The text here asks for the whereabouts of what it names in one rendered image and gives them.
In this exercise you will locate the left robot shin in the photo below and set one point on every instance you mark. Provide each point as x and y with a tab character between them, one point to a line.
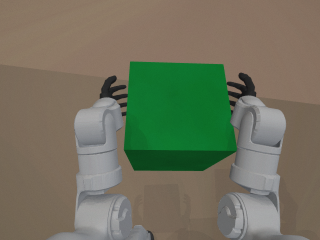
139	226

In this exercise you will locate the left robot hand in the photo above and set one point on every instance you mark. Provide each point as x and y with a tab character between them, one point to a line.
107	91

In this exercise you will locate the carton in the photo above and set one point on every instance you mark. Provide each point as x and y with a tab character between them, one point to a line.
177	116

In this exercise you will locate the left robot forearm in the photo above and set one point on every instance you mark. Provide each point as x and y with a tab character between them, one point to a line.
96	145

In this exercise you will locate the robot left thigh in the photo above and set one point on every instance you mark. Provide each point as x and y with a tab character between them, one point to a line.
138	234

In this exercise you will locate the right robot forearm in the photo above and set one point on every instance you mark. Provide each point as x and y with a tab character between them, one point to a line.
260	139

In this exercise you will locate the robot left upper arm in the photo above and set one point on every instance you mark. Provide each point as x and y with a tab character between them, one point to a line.
101	217

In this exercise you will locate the right robot hand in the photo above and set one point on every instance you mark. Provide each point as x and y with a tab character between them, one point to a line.
247	90

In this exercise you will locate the robot right upper arm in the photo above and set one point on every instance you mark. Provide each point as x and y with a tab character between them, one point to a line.
244	216

